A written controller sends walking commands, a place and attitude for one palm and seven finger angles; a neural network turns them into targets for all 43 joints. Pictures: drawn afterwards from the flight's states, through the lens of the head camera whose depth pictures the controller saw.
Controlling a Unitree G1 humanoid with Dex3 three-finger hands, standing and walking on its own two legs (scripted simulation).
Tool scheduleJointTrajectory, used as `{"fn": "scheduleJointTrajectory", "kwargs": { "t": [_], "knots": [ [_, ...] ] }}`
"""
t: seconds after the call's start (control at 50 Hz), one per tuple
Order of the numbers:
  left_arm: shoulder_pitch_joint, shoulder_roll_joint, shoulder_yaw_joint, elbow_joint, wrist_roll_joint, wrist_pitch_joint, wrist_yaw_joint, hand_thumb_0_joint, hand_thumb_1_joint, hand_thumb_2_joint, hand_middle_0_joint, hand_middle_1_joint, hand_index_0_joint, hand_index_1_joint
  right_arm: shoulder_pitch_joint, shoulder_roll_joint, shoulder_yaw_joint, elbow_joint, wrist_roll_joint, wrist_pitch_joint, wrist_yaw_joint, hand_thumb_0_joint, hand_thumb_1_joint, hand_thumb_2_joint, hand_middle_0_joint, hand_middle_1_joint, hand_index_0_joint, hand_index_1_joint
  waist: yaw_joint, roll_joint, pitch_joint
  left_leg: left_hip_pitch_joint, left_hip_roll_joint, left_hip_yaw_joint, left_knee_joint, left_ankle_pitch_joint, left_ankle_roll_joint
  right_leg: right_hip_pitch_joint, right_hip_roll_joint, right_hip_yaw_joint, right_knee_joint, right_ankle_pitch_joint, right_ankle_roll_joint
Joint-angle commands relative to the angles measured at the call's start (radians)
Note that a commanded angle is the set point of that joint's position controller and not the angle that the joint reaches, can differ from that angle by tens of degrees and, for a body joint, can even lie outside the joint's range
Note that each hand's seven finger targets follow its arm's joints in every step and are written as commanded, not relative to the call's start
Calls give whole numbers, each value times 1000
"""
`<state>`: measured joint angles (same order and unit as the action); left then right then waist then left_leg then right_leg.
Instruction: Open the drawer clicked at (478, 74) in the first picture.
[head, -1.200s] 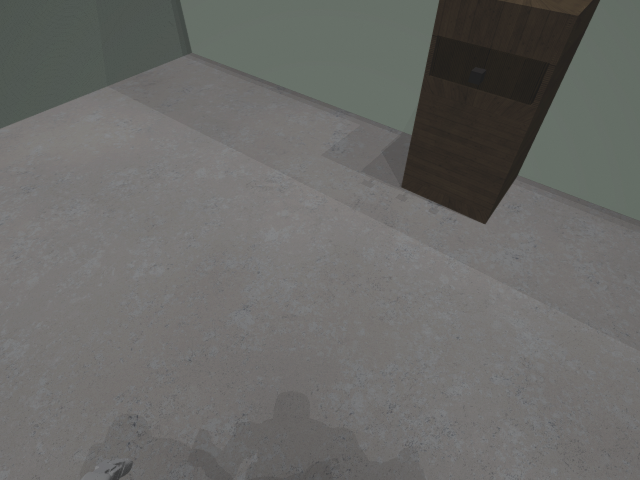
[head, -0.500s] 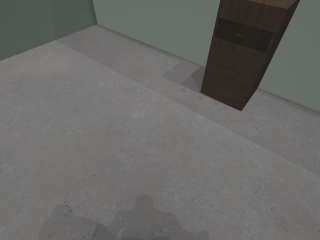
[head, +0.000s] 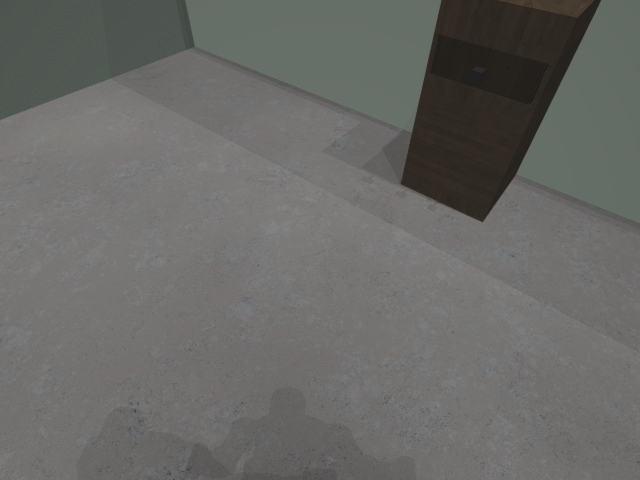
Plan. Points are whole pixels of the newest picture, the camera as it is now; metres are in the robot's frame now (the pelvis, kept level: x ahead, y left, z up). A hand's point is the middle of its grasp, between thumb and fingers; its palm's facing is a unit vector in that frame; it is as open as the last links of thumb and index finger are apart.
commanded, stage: look at it before walking up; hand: left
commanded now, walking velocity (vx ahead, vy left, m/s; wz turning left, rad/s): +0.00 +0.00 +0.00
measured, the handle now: (479, 73) +1.46 -0.50 -0.13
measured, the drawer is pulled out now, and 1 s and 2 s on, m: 0.00 0.00 0.00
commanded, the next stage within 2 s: walk to a spot facing it in 0.24 s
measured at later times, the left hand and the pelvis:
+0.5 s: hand out of the picture +0.08 +0.23 -0.17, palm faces -0.03 -0.95 -0.31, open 7.4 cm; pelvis +0.03 +0.00 +0.00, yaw -2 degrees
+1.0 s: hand (244, 383) +0.31 +0.15 -0.20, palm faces -0.20 -0.96 -0.18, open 7.4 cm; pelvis +0.19 -0.02 -0.03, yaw -10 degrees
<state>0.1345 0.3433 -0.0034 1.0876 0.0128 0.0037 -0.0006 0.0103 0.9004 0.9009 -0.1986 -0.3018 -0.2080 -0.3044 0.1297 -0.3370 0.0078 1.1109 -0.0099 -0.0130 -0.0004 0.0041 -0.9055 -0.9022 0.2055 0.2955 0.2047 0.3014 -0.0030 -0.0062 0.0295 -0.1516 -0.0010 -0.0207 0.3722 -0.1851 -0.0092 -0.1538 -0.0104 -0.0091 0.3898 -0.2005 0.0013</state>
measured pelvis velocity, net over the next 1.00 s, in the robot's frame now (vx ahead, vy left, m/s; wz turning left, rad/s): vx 0.19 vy -0.02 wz -0.18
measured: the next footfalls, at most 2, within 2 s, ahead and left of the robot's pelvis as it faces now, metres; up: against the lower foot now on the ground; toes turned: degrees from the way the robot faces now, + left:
right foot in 1.06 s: +0.37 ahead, -0.14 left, +0.00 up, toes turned -19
left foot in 1.62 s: +0.62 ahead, +0.02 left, +0.00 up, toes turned -5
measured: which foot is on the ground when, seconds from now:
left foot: down 0.00-1.00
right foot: down 0.00-0.74, up 0.76-1.00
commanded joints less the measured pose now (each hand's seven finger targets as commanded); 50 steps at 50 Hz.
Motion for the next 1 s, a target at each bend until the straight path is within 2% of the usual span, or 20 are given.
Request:
{"fn": "scheduleJointTrajectory", "kwargs": {
  "t": [0.0,0.32,0.36,0.42,0.48,0.52,0.6,0.66,0.68,0.7,0.72,0.74,0.76,0.78,0.8,0.86,0.88,0.92,0.96,0.98],
  "knots": [
    [-37,203,37,-65,0,-27,9,0,900,900,-200,-300,-200,-300,-57,-210,-44,-67,2,-22,-10,0,-900,-900,200,300,200,300,8,19,-49,-1,114,-101,-66,69,40,-5,-109,110,-80,31,-30],
    [-38,207,36,-58,-1,-32,12,0,900,900,-200,-300,-200,-300,-66,-211,-42,-63,3,-21,-12,0,-900,-900,200,300,200,300,6,-2,-58,30,118,-88,-60,148,35,18,-114,104,-75,135,-31],
    [37,79,10,-26,-2,-11,15,0,900,900,-200,-300,-200,-300,-3,-82,-10,-35,-5,-3,-8,0,-900,-900,200,300,200,300,6,-1,-63,34,109,-54,-40,15,14,2,-103,110,-76,-23,-17],
    [74,91,22,-30,8,6,0,0,900,900,-200,-300,-200,-300,37,-85,-20,-37,-15,9,-3,0,-900,-900,200,300,200,300,10,-23,29,-53,94,-38,-29,-299,20,-86,-84,161,-90,-328,-40],
    [110,93,38,-50,12,6,-11,0,900,900,-200,-300,-200,-300,59,-91,-33,-54,-17,6,-1,0,-900,-900,200,300,200,300,12,-34,95,-117,97,-30,14,-396,31,-139,-70,199,-70,-418,-68],
    [139,81,47,-60,11,0,-14,0,900,900,-200,-300,-200,-300,81,-78,-37,-64,-16,-5,-3,0,-900,-900,200,300,200,300,11,-29,123,-140,98,-22,51,-380,40,-155,-69,229,-46,-403,-89],
    [218,56,61,-57,9,-24,-10,0,900,900,-200,-300,-200,-300,119,-41,-43,-79,-8,-31,-8,0,-900,-900,200,300,200,300,14,-67,75,-150,90,30,181,-255,41,-90,-96,276,13,-219,-127],
    [264,61,75,-41,6,-37,-1,0,900,900,-200,-300,-200,-300,146,6,-43,-80,-3,-49,-13,0,-900,-900,200,300,200,300,7,-100,56,-162,63,103,262,-201,23,-40,-154,343,31,-29,-169],
    [259,57,77,-41,6,-39,2,0,900,900,-200,-300,-200,-300,172,13,-43,-75,-2,-54,-15,0,-900,-900,200,300,200,300,-10,-81,52,-119,64,103,238,-179,25,-58,-147,331,72,53,-173],
    [225,37,76,-49,4,-40,2,0,900,900,-200,-300,-200,-300,252,10,-45,-51,-3,-64,-20,0,-900,-900,200,300,200,300,-57,-16,21,51,89,66,132,-79,45,-155,-93,245,218,185,-148],
    [153,-22,67,-82,-1,-44,-4,0,900,900,-200,-300,-200,-300,420,-48,-64,14,-17,-74,-28,0,-900,-900,200,300,200,300,-123,227,-18,299,241,-154,26,163,110,-373,34,62,550,190,-86],
    [39,-69,49,-135,0,-65,-3,0,900,900,-200,-300,-200,-300,564,-73,-71,71,-20,-76,-38,0,-900,-900,200,300,200,300,-159,337,37,450,404,-322,-29,576,166,-647,72,-32,749,-324,-49],
    [4,-47,56,-137,9,-61,5,0,900,900,-200,-300,-200,-300,595,-28,-51,88,-23,-70,-47,0,-900,-900,200,300,200,300,-148,249,99,453,422,-295,8,784,154,-718,22,30,826,-352,-51],
    [-18,-44,60,-135,10,-62,-1,0,900,900,-200,-300,-200,-300,573,12,-43,76,-23,-69,-48,0,-900,-900,200,300,200,300,-141,142,122,432,415,-230,22,787,157,-731,-19,25,840,-313,-57],
    [-26,-78,61,-137,11,-56,-10,0,900,900,-200,-300,-200,-300,531,20,-45,57,-28,-72,-49,0,-900,-900,200,300,200,300,-118,106,149,376,398,-171,-2,691,154,-727,-44,10,844,-290,-59],
    [-51,-133,53,-169,7,-30,-38,0,900,900,-200,-300,-200,-300,424,39,-42,28,-23,-82,-51,0,-900,-900,200,300,200,300,-42,141,215,230,314,-7,-140,431,128,-667,-59,-62,704,-199,-47],
    [-72,-142,47,-176,7,-26,-45,0,900,900,-200,-300,-200,-300,418,52,-38,25,-21,-85,-51,0,-900,-900,200,300,200,300,-40,141,222,183,277,38,-160,431,115,-601,-49,-99,618,-145,-49],
    [-49,-155,42,-176,2,-23,-48,0,900,900,-200,-300,-200,-300,384,45,-35,25,-12,-85,-51,0,-900,-900,200,300,200,300,4,173,196,83,235,142,-157,594,103,-365,-3,-173,407,-48,-63],
    [114,-124,53,-123,6,-24,-38,0,900,900,-200,-300,-200,-300,347,-8,-52,26,-1,-84,-50,0,-900,-900,200,300,200,300,78,177,90,100,244,198,6,859,103,-143,50,-202,353,18,-93],
    [216,-103,62,-89,9,-24,-31,0,900,900,-200,-300,-200,-300,332,-27,-60,23,1,-83,-48,0,-900,-900,200,300,200,300,123,154,21,98,237,209,121,889,91,-29,65,-199,322,55,-106]
  ]
}}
